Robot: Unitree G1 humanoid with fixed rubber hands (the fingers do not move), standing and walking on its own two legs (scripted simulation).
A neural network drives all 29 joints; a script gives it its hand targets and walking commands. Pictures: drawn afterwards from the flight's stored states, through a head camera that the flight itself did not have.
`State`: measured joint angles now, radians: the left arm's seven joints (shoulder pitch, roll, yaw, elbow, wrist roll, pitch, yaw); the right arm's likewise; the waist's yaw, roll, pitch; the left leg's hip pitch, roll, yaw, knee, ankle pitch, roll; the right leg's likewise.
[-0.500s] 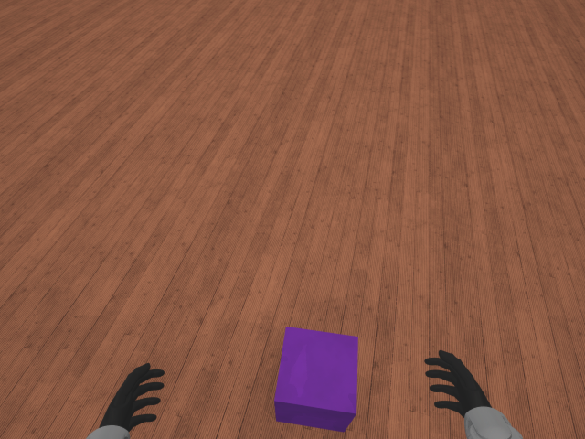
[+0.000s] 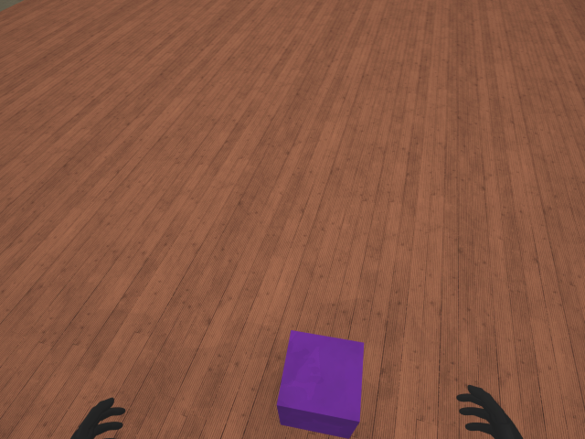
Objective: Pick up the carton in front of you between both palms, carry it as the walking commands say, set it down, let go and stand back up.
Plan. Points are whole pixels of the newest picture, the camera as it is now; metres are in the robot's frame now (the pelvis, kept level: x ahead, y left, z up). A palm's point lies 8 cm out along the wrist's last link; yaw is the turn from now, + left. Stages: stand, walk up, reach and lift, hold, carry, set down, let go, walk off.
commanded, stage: stand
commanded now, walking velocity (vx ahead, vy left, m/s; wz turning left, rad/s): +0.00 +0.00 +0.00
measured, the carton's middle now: (320, 385) +0.35 -0.07 -0.65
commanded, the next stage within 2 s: none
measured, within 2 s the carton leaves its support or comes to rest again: neither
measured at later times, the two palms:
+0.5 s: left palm out of the picture +0.09 +0.30 -0.09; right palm out of the picture +0.09 -0.30 -0.10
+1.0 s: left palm out of the picture +0.07 +0.31 -0.09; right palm out of the picture +0.06 -0.30 -0.10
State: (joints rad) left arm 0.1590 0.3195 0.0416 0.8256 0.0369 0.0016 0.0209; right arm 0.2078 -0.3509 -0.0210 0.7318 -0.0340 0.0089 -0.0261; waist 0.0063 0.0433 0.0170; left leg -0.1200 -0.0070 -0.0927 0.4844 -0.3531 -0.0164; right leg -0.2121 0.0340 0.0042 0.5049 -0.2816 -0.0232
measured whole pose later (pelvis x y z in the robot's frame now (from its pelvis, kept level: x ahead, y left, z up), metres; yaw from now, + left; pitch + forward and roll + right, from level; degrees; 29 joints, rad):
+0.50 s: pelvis -0.01 +0.00 +0.01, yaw +0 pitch -2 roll +0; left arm 0.12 0.35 0.04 0.97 0.03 0.00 0.01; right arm 0.20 -0.37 -0.01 0.87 -0.03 -0.01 -0.03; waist 0.01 0.03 0.02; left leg -0.07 0.00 -0.08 0.40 -0.29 -0.02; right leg -0.17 0.03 0.01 0.43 -0.22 -0.02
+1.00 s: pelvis -0.02 +0.00 +0.01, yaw -1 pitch -3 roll +0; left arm 0.11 0.37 0.02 1.04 0.02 -0.01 0.01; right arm 0.17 -0.39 0.00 0.96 -0.02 -0.01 -0.02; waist 0.01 0.02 0.03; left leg -0.06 0.00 -0.07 0.36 -0.26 -0.02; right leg -0.16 0.03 0.02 0.39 -0.19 -0.02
